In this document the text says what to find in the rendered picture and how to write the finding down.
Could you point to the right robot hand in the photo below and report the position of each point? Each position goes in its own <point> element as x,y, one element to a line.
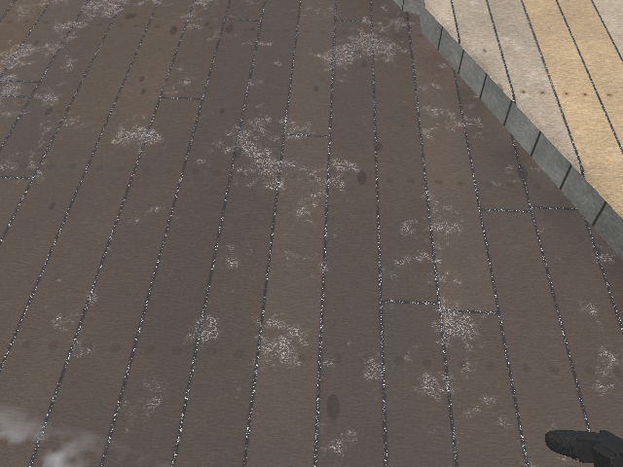
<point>604,449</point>

